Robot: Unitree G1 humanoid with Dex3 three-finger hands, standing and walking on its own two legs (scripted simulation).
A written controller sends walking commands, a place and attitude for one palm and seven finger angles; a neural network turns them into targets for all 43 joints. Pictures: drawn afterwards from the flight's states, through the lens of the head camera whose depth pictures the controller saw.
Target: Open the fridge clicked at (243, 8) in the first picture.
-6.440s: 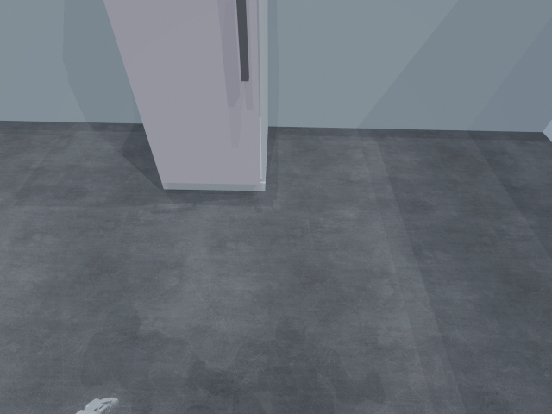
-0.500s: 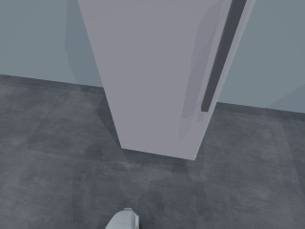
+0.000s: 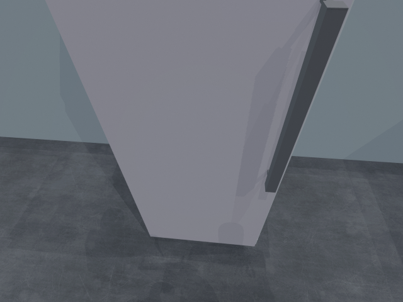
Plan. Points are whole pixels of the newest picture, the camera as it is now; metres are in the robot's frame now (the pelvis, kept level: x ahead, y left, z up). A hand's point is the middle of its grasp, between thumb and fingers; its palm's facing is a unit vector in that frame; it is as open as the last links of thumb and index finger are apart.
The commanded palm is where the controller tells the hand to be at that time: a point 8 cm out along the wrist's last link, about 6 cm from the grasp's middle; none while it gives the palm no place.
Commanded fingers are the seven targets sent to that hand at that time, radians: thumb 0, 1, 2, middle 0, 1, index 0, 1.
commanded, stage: come to a stop and stand still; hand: right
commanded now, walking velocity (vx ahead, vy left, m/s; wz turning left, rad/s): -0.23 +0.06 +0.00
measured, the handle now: (289, 120) +0.45 -0.17 +0.13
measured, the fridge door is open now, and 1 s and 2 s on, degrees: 0 0 0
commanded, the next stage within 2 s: look again from close up in 1.28 s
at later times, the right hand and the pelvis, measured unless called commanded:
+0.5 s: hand out of the picture -0.02 -0.13 -0.16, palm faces +0.07 +0.96 -0.28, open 7.4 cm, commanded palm none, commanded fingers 0.00 -0.90 -0.90 0.20 0.30 0.20 0.30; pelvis -0.05 +0.06 +0.00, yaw -1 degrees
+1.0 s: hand out of the picture -0.05 -0.18 -0.16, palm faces +0.03 +0.98 -0.20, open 7.4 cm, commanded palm none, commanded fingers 0.00 -0.90 -0.90 0.20 0.30 0.20 0.30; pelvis -0.08 +0.01 +0.01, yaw +0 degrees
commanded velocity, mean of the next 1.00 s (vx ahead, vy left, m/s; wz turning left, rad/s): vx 0.04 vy -0.01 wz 0.00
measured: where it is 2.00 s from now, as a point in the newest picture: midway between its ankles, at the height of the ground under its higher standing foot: outside the picture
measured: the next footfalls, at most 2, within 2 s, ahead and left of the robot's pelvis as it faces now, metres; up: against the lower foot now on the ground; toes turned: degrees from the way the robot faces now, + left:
left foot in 0.28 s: -0.01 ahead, +0.15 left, +0.00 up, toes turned +4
right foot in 0.76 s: -0.02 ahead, -0.09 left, +0.00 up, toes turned -5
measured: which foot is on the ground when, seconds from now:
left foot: down 0.00-0.02, up 0.04-0.26, down 0.28-0.78, up 0.80-1.00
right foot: down 0.00-0.28, up 0.30-0.74, down 0.76-1.00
